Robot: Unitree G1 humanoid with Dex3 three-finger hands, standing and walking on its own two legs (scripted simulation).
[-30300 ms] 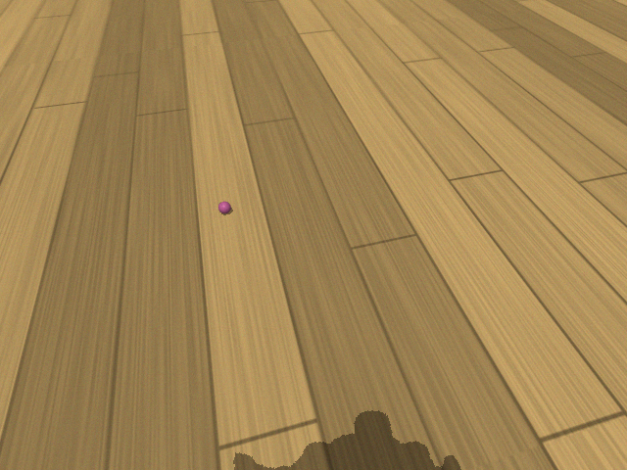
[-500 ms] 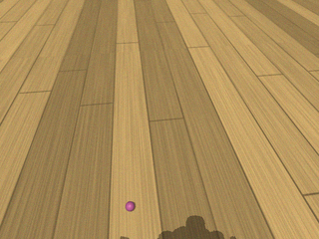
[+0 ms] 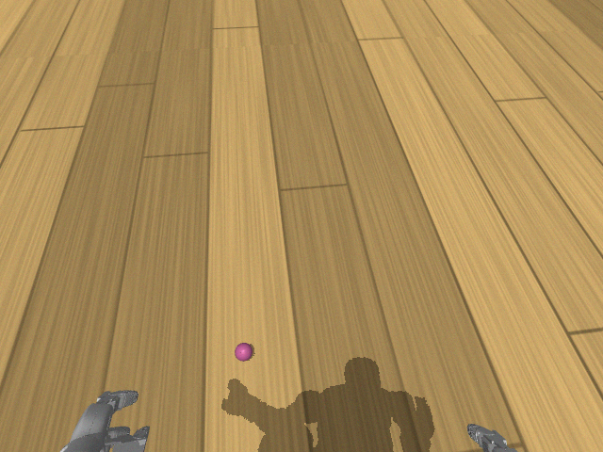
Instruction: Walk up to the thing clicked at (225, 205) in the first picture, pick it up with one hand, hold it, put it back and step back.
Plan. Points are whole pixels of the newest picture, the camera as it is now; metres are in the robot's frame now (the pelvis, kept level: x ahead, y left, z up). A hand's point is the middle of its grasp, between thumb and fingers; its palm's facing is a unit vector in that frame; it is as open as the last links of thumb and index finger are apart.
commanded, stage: rise first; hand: left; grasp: from above
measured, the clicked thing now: (243, 351) +0.45 +0.18 -0.74
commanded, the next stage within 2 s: none
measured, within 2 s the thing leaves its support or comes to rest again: neither
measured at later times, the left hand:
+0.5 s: hand out of the picture +0.13 +0.25 -0.22, palm faces -0.21 -0.86 -0.47, open 13.5 cm
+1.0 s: hand (184, 405) +0.25 +0.26 -0.42, palm faces -0.47 -0.41 -0.79, open 13.2 cm
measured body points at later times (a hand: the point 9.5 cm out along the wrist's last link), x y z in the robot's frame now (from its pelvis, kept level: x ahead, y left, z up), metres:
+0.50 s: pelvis +0.00 +0.02 -0.07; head +0.09 +0.03 +0.37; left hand +0.14 +0.30 -0.19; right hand +0.17 -0.24 -0.16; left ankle +0.01 +0.14 -0.73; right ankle +0.00 -0.13 -0.73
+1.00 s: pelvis -0.06 +0.01 -0.26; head +0.13 +0.01 +0.15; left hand +0.27 +0.27 -0.37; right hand +0.11 -0.27 -0.39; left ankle +0.01 +0.13 -0.73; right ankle +0.00 -0.13 -0.73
